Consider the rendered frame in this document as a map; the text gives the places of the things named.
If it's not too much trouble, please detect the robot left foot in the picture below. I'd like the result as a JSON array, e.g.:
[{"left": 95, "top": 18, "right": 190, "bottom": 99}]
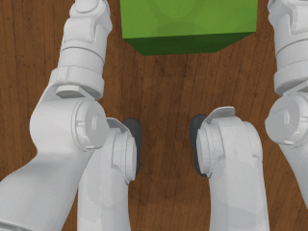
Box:
[{"left": 121, "top": 117, "right": 142, "bottom": 176}]

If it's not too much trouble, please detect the left robot forearm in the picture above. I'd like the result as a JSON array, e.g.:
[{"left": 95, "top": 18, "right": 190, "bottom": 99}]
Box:
[{"left": 29, "top": 0, "right": 113, "bottom": 133}]

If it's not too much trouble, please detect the left robot upper arm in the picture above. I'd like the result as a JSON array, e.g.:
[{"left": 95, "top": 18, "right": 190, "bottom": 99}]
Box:
[{"left": 0, "top": 97, "right": 110, "bottom": 231}]

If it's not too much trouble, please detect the right robot forearm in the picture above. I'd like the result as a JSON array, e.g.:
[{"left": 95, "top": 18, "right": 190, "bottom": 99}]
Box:
[{"left": 268, "top": 0, "right": 308, "bottom": 96}]

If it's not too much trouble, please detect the right robot upper arm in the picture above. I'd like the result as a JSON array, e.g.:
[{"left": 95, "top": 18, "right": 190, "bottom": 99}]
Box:
[{"left": 265, "top": 91, "right": 308, "bottom": 210}]

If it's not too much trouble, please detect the right robot thigh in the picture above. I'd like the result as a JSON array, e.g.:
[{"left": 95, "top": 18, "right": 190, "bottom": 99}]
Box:
[{"left": 196, "top": 116, "right": 270, "bottom": 231}]

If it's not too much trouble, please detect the carton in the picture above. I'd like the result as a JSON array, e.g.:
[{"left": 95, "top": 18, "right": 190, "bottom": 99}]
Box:
[{"left": 119, "top": 0, "right": 258, "bottom": 56}]

